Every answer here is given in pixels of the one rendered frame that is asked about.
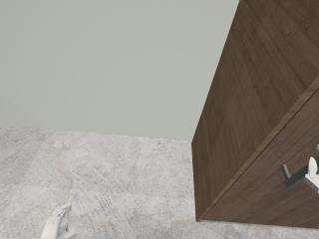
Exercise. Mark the left robot hand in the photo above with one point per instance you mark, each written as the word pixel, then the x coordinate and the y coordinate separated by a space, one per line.
pixel 53 228

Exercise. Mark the handle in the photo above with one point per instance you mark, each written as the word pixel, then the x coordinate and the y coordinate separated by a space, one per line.
pixel 299 177

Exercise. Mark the right robot hand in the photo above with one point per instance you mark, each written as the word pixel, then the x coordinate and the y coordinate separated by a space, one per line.
pixel 311 178

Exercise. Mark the wardrobe door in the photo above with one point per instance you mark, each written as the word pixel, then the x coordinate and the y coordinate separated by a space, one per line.
pixel 259 195

